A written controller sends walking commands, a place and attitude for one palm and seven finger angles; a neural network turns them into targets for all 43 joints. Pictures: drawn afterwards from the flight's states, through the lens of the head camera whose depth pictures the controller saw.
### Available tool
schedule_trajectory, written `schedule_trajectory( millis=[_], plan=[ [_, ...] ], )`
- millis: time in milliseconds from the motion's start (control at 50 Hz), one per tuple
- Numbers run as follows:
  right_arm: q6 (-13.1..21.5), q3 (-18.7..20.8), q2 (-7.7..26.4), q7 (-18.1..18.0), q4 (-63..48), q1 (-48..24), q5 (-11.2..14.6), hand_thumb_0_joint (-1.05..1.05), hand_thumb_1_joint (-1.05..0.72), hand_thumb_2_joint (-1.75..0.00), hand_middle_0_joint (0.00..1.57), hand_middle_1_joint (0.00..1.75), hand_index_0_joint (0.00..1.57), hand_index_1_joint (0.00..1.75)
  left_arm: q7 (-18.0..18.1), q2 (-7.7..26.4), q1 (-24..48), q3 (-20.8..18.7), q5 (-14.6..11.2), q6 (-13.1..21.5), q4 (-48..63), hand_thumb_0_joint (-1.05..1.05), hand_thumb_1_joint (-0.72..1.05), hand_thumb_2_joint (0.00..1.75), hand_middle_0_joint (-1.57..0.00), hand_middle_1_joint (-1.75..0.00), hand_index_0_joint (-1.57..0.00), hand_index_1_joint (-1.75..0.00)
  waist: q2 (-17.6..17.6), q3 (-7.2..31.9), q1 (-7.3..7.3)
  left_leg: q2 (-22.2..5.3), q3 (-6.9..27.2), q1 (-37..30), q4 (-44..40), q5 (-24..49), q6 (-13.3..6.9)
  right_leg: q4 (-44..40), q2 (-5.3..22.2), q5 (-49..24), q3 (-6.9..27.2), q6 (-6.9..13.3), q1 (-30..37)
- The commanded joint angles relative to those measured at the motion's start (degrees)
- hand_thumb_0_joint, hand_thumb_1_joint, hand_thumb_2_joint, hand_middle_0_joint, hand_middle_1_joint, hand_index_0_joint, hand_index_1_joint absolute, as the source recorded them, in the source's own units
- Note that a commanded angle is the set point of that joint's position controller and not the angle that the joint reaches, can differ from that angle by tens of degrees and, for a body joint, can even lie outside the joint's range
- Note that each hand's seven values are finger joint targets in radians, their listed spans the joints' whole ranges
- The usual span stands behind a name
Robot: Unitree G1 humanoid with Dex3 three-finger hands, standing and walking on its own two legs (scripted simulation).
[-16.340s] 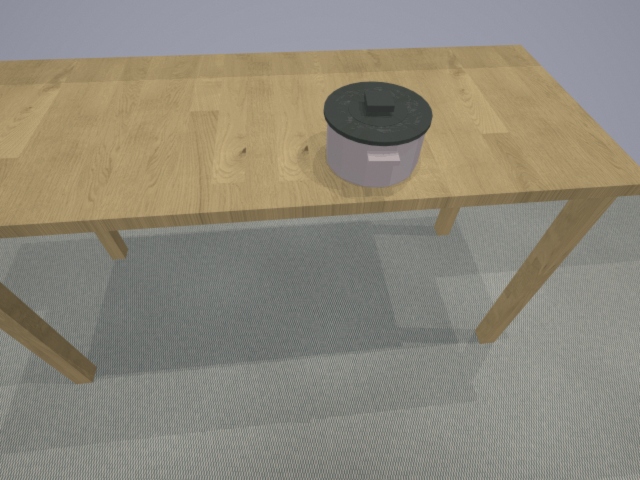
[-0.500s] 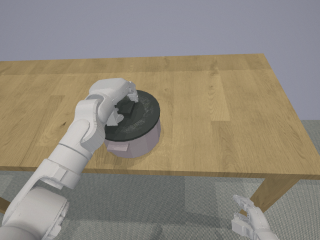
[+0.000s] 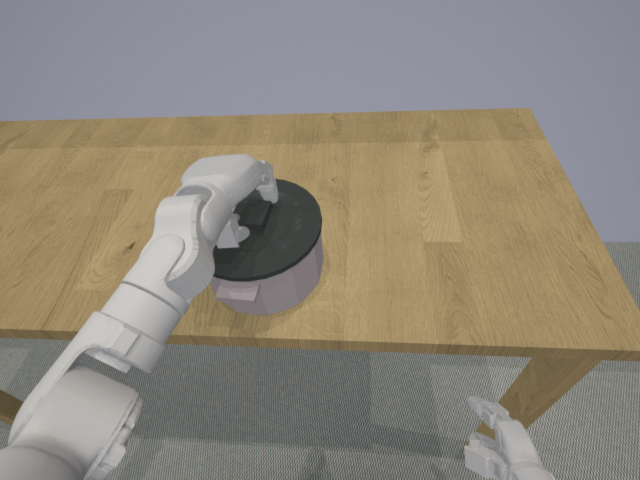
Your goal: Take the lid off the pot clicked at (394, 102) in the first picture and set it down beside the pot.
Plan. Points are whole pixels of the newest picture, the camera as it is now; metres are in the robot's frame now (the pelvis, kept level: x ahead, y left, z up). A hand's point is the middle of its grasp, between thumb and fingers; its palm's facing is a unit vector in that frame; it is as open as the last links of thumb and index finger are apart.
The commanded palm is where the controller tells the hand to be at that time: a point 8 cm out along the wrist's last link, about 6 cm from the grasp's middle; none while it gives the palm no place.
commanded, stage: close the fingers and squeeze the knob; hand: left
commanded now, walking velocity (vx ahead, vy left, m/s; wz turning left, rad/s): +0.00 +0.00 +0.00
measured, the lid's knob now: (251, 214) +0.43 +0.12 +0.11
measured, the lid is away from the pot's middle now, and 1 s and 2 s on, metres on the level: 0.00 0.01 0.02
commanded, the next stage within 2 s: lift the lid straight up in 0.20 s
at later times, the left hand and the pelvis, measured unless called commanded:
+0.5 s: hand (236, 214) +0.40 +0.12 +0.14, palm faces -0.27 -0.07 -0.96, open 8.5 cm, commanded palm +0.39 +0.13 +0.22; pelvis +0.00 +0.00 +0.00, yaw +0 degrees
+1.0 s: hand (227, 189) +0.41 +0.13 +0.17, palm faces -0.21 -0.08 -0.97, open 8.5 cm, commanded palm +0.39 +0.13 +0.26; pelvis +0.00 +0.00 +0.00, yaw +0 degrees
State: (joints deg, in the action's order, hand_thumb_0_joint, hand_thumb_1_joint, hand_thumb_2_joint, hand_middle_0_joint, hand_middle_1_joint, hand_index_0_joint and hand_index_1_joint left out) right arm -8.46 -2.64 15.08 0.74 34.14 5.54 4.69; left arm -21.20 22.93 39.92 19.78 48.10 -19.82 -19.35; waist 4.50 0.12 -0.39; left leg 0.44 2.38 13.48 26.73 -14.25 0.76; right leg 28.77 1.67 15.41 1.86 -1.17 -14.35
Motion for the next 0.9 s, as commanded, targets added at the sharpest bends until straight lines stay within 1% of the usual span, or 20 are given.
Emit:
schedule_trajectory(
  millis=[0,60,140,180,220,240,280,320,420,460,480,520,540,700,740,760,780,800,860,880],
  plan=[
    [2.59,2.13,5.16,-0.31,-9.11,-7.94,0.15,0.0,-0.9,-0.9,0.2,0.3,0.2,0.3,2.29,10.21,25.4,-7.48,1.49,0.07,7.42,0.0,0.34,1.21,-0.92,-0.87,-0.79,-0.77,-7.45,19.05,-0.4,1.98,-3.59,-6.08,-2.02,13.17,-3.46,-2.2,-2.69,-19.82,-4.01,2.91,7.42],
    [2.48,2.2,5.05,-0.28,-9.35,-8.18,0.17,0.0,-0.9,-0.9,0.2,0.3,0.2,0.3,1.94,7.92,27.07,-5.34,1.26,-0.08,7.69,0.0,0.37,1.22,-0.95,-0.89,-0.81,-0.78,-6.38,18.58,-0.75,2.03,-3.5,-6.41,-2.31,12.15,-3.56,-2.51,-2.79,-18.09,-4.25,3.04,6.27],
    [2.72,2.42,5.6,-0.36,-9.31,-7.81,0.01,0.0,-0.9,-0.9,0.2,0.3,0.2,0.3,2.01,11.01,26.07,-8.45,1.25,0.14,7.27,0.0,0.4,1.23,-0.99,-0.91,-0.83,-0.79,-7.21,19.12,-0.36,1.98,-3.32,-5.92,-2.17,11.98,-3.64,-2.61,-2.63,-18.53,-3.94,3.1,7.39],
    [2.52,2.3,4.96,-0.3,-9.21,-8.01,0.19,0.0,-0.9,-0.9,0.2,0.3,0.2,0.3,1.7,6.81,27.32,-4.51,1.26,-0.19,6.48,0.0,0.42,1.23,-1.02,-0.92,-0.84,-0.79,-7.18,17.37,-1.01,2.0,-3.41,-6.08,-2.53,10.81,-3.55,-2.89,-2.8,-17.09,-4.45,2.95,5.69],
    [2.64,2.44,5.05,-0.3,-9.31,-7.89,0.07,0.0,-0.9,-0.9,0.2,0.3,0.2,0.3,1.77,7.7,28.25,-5.23,1.41,-0.23,7.38,0.0,0.43,1.23,-1.04,-0.94,-0.85,-0.8,-5.78,18.83,-0.66,2.06,-3.26,-6.91,-2.39,11.57,-3.59,-2.56,-2.84,-17.52,-4.36,3.12,6.21],
    [2.73,2.61,5.5,-0.28,-9.38,-7.75,-0.05,0.0,-0.9,-0.9,0.2,0.3,0.2,0.3,1.88,9.8,27.49,-7.37,1.28,0.03,7.76,0.0,0.44,1.23,-1.05,-0.94,-0.85,-0.8,-6.68,19.57,-0.49,2.0,-3.11,-6.76,-2.13,12.07,-3.73,-2.61,-2.77,-18.13,-4.21,3.24,7.0],
    [2.71,2.46,4.99,-0.3,-9.37,-7.86,0.02,0.0,-0.9,-0.9,0.2,0.3,0.2,0.3,1.55,7.7,27.42,-5.39,1.29,-0.09,7.21,0.0,0.45,1.23,-1.08,-0.95,-0.85,-0.8,-7.26,19.11,-0.68,2.14,-3.32,-6.66,-2.24,11.52,-3.7,-2.69,-2.79,-18.06,-4.31,2.95,6.83],
    [2.72,2.27,5.22,-0.54,-8.91,-7.87,0.06,0.0,-0.9,-0.9,0.2,0.3,0.2,0.3,1.52,9.4,30.13,-6.32,1.35,-0.31,6.85,0.0,0.45,1.23,-1.09,-0.96,-0.85,-0.8,-7.19,18.2,-0.85,2.17,-3.36,-6.3,-2.55,10.82,-3.72,-2.97,-2.74,-17.61,-4.19,2.88,6.49],
    [3.63,2.37,4.9,-0.76,-9.03,-8.04,-0.23,0.0,-0.9,-0.9,0.2,0.3,0.2,0.3,1.47,11.0,34.11,-7.24,1.31,-0.17,10.78,0.0,0.46,1.23,-1.11,-0.97,-0.85,-0.81,-4.66,21.8,-0.42,2.33,-2.64,-8.3,-2.37,13.49,-3.89,-2.31,-2.68,-20.06,-3.87,3.13,8.46],
    [4.02,2.33,5.07,-0.74,-9.25,-8.15,-0.47,0.0,-0.9,-0.9,0.2,0.3,0.2,0.3,1.52,14.61,32.85,-10.45,1.27,0.17,11.84,0.0,0.46,1.23,-1.11,-0.97,-0.85,-0.81,-4.79,24.09,0.19,2.41,-2.65,-8.58,-2.15,15.43,-3.99,-1.8,-2.69,-22.03,-3.54,3.11,10.61],
    [4.05,2.18,4.82,-0.66,-9.01,-8.29,-0.36,0.0,-0.9,-0.9,0.2,0.3,0.2,0.3,1.21,11.91,32.74,-8.15,1.23,-0.14,10.16,0.0,0.46,1.23,-1.12,-0.97,-0.85,-0.81,-5.22,21.82,-0.26,2.42,-2.7,-7.94,-2.21,14.75,-3.87,-2.09,-2.71,-21.64,-3.85,3.06,9.25],
    [4.05,2.27,5.02,-0.71,-8.7,-8.06,-0.2,0.0,-0.9,-0.9,0.2,0.3,0.2,0.3,0.99,11.86,33.37,-8.12,1.07,-0.47,9.53,0.0,0.46,1.23,-1.12,-0.97,-0.85,-0.81,-6.64,20.14,-0.36,2.18,-2.71,-7.72,-2.63,14.0,-3.86,-2.62,-2.78,-20.74,-4.05,2.96,8.27],
    [4.04,2.45,5.42,-0.75,-8.79,-8.05,-0.27,0.0,-0.9,-0.9,0.2,0.3,0.2,0.3,0.95,13.11,33.81,-9.37,0.59,-0.32,10.81,0.0,0.46,1.23,-1.12,-0.97,-0.85,-0.81,-6.74,21.0,-0.39,2.14,-2.7,-7.8,-2.71,13.6,-3.98,-2.95,-2.59,-20.38,-3.83,3.01,8.83],
    [4.81,2.33,4.95,-0.35,-8.71,-8.23,-0.33,0.0,-0.9,-0.9,0.2,0.3,0.2,0.3,0.25,12.18,35.85,-8.23,1.02,-0.71,12.43,0.0,0.47,1.23,-1.12,-0.97,-0.85,-0.81,-5.09,23.14,0.06,2.25,-2.33,-9.53,-2.42,17.13,-3.88,-2.08,-2.66,-23.19,-4.02,3.23,9.55],
    [4.61,2.47,5.62,-0.37,-8.52,-8.06,-0.48,0.0,-0.9,-0.9,0.2,0.3,0.2,0.3,0.2,14.8,35.23,-10.77,0.82,-0.73,11.52,0.0,0.47,1.23,-1.12,-0.97,-0.85,-0.81,-6.22,22.76,0.07,2.2,-2.5,-8.79,-2.23,16.61,-3.98,-2.45,-2.52,-23.34,-3.84,3.25,9.91],
    [4.79,2.25,5.12,-0.34,-8.83,-8.33,-0.53,0.0,-0.9,-0.9,0.2,0.3,0.2,0.3,0.03,15.07,36.76,-10.6,1.12,-0.55,13.51,0.0,0.47,1.23,-1.12,-0.97,-0.85,-0.81,-5.4,24.55,0.43,2.33,-2.75,-9.28,-2.58,17.12,-3.96,-2.22,-2.44,-24.06,-3.51,3.01,11.19],
    [4.88,2.37,5.07,-0.28,-9.1,-8.68,-0.52,0.0,-0.9,-0.9,0.2,0.3,0.2,0.3,-0.09,15.29,36.0,-10.9,1.26,-0.5,13.9,0.0,0.47,1.23,-1.12,-0.97,-0.85,-0.81,-5.68,24.12,0.61,2.21,-2.59,-9.3,-2.21,17.75,-3.94,-2.04,-2.44,-24.63,-3.54,3.13,10.99],
    [4.89,2.15,4.85,-0.12,-9.29,-8.91,-0.43,0.0,-0.9,-0.9,0.2,0.3,0.2,0.3,-0.38,13.04,34.99,-9.04,1.04,-0.67,13.26,0.0,0.47,1.23,-1.12,-0.97,-0.85,-0.81,-5.96,23.16,0.46,2.28,-2.57,-8.84,-2.35,18.31,-3.82,-1.87,-2.41,-25.05,-3.88,3.15,10.58],
    [4.61,2.33,4.99,0.29,-9.59,-9.05,-0.45,0.0,-0.9,-0.9,0.2,0.3,0.2,0.3,-0.9,13.48,34.59,-9.64,0.66,-0.69,15.41,0.0,0.47,1.23,-1.12,-0.97,-0.85,-0.81,-6.42,24.08,0.63,2.16,-2.86,-9.34,-2.29,18.82,-3.87,-2.02,-2.41,-25.3,-3.87,3.01,11.13],
    [4.5,2.27,5.12,0.25,-9.51,-9.2,-0.31,0.0,-0.9,-0.9,0.2,0.3,0.2,0.3,-1.04,13.98,33.12,-10.1,0.65,-0.97,13.08,0.0,0.47,1.23,-1.12,-0.97,-0.85,-0.81,-6.48,21.94,0.67,2.13,-2.91,-8.25,-2.27,17.62,-3.79,-2.31,-2.36,-24.25,-3.95,3.08,10.05]
  ],
)
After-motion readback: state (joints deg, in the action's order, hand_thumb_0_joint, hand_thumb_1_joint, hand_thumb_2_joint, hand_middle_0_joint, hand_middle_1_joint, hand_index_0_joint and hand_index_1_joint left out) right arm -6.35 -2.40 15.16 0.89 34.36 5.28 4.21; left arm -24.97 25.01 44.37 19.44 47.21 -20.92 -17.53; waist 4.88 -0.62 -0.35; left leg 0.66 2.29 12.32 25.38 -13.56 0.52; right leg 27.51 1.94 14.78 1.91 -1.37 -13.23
